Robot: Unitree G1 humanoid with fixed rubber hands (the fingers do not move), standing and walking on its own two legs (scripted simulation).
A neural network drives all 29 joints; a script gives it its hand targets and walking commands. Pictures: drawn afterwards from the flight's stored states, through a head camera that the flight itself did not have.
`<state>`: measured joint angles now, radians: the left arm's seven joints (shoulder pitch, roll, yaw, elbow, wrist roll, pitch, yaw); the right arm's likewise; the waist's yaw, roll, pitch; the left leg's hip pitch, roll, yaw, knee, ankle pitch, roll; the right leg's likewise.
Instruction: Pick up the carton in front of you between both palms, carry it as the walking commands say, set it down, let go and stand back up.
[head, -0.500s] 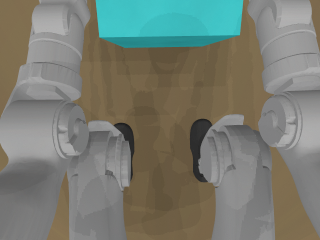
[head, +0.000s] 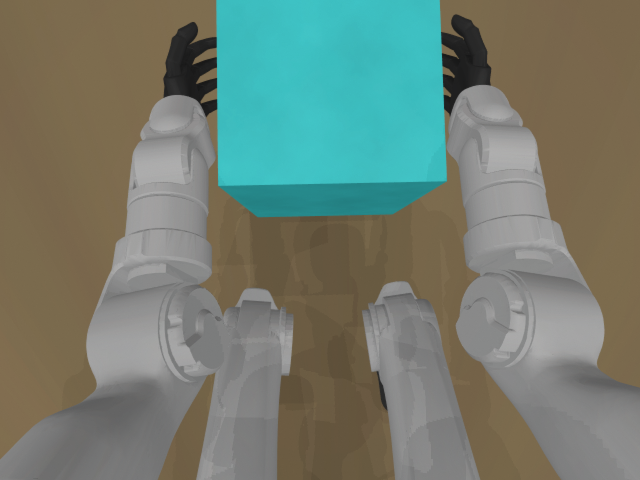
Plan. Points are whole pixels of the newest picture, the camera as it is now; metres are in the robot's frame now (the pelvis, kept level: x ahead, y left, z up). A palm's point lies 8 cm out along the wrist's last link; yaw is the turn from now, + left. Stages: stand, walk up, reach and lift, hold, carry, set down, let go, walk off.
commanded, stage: reach and lift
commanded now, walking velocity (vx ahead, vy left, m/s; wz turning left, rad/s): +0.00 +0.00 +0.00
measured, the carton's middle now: (326, 124) +0.52 -0.01 -0.14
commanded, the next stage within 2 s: none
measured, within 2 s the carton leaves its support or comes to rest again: neither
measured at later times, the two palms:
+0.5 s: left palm (113, 65) +0.49 +0.14 +0.08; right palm (543, 54) +0.48 -0.16 +0.07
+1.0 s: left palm out of the picture +0.44 +0.15 +0.23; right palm out of the picture +0.43 -0.15 +0.23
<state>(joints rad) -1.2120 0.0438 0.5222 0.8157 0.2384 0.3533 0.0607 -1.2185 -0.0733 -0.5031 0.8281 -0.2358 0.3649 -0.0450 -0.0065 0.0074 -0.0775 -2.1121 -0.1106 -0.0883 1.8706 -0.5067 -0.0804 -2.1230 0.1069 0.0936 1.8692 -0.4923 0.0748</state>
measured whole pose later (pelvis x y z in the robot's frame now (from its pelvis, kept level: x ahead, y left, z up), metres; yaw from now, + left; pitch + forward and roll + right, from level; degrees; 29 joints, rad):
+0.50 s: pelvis +0.03 +0.00 +0.12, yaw +0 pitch +38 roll +0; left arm -0.88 -0.05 0.45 0.64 0.21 0.40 0.05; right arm -0.88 0.03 -0.44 0.64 -0.21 0.41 -0.04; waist 0.00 0.01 -0.22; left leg -1.69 -0.10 -0.11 1.51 -0.49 -0.06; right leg -1.70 0.10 0.11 1.51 -0.48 0.06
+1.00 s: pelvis +0.08 +0.00 +0.25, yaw -1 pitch +21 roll +0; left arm -0.48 -0.13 0.36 0.56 0.22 0.36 0.03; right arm -0.48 0.12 -0.36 0.57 -0.22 0.36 -0.03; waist 0.00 0.00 -0.18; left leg -0.92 -0.07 -0.13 0.95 -0.39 -0.03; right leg -0.93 0.07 0.14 0.95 -0.38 0.04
